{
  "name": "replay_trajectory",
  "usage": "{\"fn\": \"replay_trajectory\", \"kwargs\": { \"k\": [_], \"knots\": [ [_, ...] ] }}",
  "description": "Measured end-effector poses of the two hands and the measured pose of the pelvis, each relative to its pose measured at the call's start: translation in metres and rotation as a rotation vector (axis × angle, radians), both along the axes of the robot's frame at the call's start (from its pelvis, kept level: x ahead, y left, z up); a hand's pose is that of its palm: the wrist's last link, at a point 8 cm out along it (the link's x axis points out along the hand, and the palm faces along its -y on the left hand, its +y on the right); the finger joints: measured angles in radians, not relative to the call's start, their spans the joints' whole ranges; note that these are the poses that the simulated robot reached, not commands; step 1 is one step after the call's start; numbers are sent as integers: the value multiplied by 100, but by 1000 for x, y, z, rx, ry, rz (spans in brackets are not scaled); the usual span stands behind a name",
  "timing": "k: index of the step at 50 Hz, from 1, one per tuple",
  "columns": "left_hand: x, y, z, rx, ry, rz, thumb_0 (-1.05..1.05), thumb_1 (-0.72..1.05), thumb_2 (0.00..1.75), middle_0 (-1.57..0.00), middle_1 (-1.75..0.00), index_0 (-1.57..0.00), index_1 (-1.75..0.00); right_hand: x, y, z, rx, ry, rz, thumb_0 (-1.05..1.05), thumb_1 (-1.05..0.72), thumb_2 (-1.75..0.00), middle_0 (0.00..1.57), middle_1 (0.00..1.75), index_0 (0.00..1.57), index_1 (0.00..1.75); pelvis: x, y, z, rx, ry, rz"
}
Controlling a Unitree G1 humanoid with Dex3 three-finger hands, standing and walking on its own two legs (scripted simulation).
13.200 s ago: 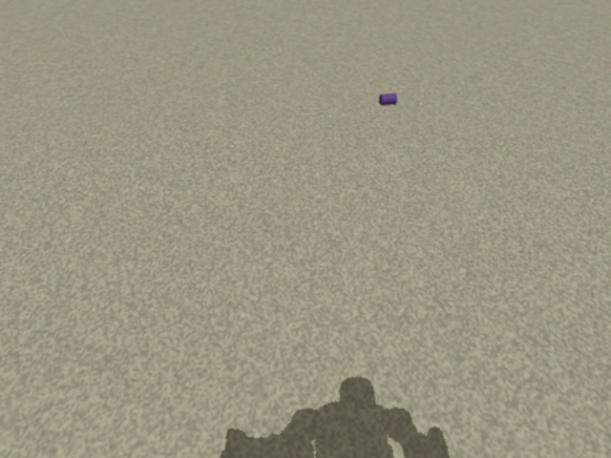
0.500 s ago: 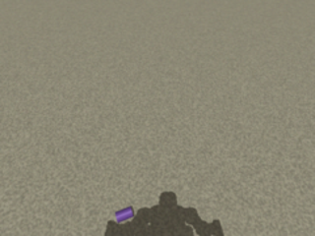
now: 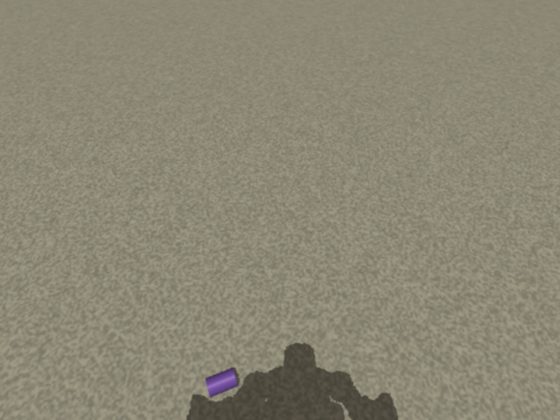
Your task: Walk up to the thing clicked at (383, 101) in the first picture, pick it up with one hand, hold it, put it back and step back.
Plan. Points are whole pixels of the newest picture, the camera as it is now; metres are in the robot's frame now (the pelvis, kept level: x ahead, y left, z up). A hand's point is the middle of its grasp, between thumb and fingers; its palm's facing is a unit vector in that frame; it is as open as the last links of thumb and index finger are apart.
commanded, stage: stand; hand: left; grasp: from above
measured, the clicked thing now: (221, 382) +0.36 +0.20 -0.75
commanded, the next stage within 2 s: rise first in 0.70 s
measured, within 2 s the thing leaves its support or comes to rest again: neither
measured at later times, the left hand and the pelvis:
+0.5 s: hand out of the picture +0.06 +0.26 -0.16, palm faces -0.01 -0.94 -0.35, open 7.4 cm; pelvis +0.00 +0.00 +0.00, yaw +0 degrees
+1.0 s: hand out of the picture +0.15 +0.25 -0.17, palm faces +0.02 -0.94 -0.33, open 8.3 cm; pelvis +0.00 +0.00 -0.02, yaw +0 degrees
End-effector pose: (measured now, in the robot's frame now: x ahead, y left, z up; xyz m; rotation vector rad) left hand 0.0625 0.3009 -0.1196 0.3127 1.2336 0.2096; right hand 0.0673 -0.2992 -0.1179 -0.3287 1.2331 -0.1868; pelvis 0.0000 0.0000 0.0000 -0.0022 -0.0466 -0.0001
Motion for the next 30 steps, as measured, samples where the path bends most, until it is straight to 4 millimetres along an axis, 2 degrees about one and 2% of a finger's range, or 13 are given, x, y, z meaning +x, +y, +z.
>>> {"fn": "replay_trajectory", "kwargs": {
  "k": [17,30],
  "knots": [
    [-8,1,-1,0,23,5,0,90,90,-20,-30,-21,-30,-6,0,-2,1,23,-5,0,-90,-89,20,30,20,30,0,0,0,0,4,0],
    [-2,1,-1,1,23,3,0,90,90,-20,-30,-21,-30,0,1,-2,0,22,-3,0,-90,-89,20,30,20,30,4,1,0,0,9,0]
  ]
}}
